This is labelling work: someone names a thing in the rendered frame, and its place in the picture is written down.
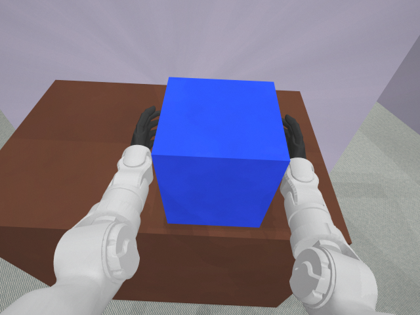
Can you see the carton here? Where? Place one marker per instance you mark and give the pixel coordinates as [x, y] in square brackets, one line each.
[219, 152]

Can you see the robot right hand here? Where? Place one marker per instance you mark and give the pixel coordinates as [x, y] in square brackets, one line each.
[294, 138]

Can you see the robot left upper arm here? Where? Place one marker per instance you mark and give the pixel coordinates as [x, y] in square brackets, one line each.
[91, 263]

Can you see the pedestal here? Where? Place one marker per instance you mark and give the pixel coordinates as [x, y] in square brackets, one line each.
[63, 156]

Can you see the left robot forearm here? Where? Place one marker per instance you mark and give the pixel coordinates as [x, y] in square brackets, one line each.
[124, 198]

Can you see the robot right upper arm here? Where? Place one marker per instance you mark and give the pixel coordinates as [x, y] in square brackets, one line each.
[330, 283]

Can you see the right robot forearm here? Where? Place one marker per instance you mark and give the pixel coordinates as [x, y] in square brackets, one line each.
[307, 214]

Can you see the robot left hand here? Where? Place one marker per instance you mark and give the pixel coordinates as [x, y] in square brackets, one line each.
[143, 132]

